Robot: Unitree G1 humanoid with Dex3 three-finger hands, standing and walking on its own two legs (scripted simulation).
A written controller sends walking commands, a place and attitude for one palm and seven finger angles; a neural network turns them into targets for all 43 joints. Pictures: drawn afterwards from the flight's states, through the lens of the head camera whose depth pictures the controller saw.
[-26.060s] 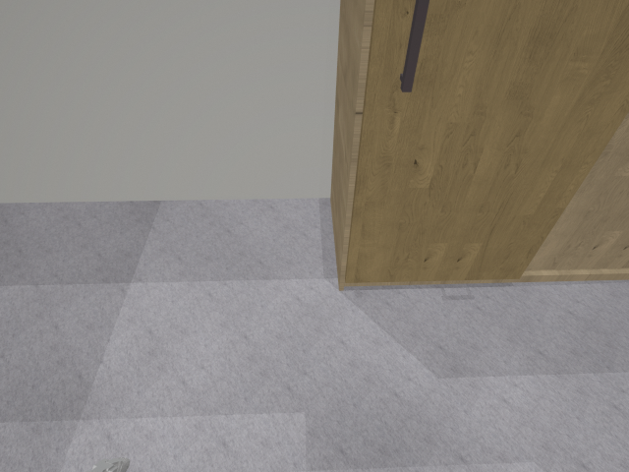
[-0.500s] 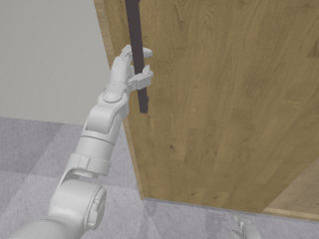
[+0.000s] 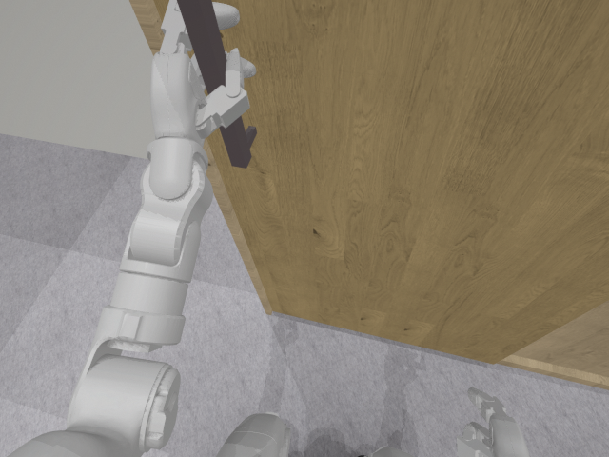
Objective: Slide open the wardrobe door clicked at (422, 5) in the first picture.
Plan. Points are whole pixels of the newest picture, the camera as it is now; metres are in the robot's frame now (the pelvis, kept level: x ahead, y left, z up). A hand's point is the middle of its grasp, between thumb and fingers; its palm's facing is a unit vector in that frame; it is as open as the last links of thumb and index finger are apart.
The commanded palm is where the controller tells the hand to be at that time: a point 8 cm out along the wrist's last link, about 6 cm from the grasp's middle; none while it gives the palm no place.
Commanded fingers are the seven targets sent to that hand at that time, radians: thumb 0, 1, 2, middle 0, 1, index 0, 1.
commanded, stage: step sideways, sliding the door along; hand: left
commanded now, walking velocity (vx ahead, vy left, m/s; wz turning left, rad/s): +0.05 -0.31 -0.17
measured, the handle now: (220, 48) +0.47 +0.15 +0.24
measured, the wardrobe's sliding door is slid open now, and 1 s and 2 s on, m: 0.01 0.23 0.45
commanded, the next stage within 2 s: stop walking and hold the door there in 2.00 s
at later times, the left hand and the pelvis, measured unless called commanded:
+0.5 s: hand (304, 96) +0.43 +0.06 +0.22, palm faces +0.39 -0.92 -0.09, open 6.5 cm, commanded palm +0.39 +0.01 +0.22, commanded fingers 0.00 0.90 0.90 -0.45 -1.40 -0.45 -1.40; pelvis +0.07 -0.14 -0.02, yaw +3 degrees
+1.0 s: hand (465, 122) +0.40 -0.10 +0.22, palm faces +0.03 -1.00 +0.03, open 6.4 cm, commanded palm +0.38 -0.11 +0.20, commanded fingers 0.00 0.90 0.90 -0.45 -1.40 -0.45 -1.40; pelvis +0.08 -0.19 +0.01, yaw -5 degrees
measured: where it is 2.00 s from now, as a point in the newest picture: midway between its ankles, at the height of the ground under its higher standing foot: outside the picture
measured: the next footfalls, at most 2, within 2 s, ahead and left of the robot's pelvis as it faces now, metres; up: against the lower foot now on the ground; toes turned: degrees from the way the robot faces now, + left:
left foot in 0.06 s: +0.05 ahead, +0.12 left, +0.00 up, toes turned +7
right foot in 0.40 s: +0.18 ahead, -0.30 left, +0.00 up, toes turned -6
